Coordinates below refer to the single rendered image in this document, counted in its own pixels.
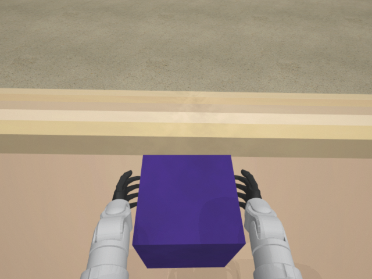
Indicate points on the robot left hand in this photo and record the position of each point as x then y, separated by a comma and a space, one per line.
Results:
122, 188

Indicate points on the robot left forearm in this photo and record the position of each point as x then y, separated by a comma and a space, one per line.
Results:
110, 243

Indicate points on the robot right hand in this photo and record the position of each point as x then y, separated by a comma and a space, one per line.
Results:
251, 188

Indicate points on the robot right forearm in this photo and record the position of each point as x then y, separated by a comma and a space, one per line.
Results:
269, 244

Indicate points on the carton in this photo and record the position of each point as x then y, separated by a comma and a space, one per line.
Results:
188, 212

